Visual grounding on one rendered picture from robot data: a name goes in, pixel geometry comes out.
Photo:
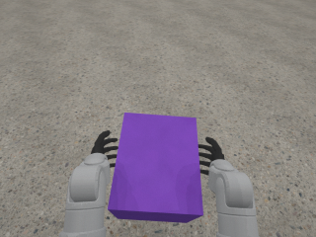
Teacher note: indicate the robot right forearm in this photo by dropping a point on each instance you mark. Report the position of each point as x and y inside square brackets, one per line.
[235, 201]

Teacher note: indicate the right robot hand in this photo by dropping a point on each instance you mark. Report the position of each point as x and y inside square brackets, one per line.
[214, 149]

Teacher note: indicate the robot left forearm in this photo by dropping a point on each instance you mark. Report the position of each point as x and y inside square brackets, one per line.
[86, 198]

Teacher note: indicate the carton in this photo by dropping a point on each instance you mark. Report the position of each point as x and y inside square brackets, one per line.
[157, 171]

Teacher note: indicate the left robot hand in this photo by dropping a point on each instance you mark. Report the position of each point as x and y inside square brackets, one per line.
[101, 142]

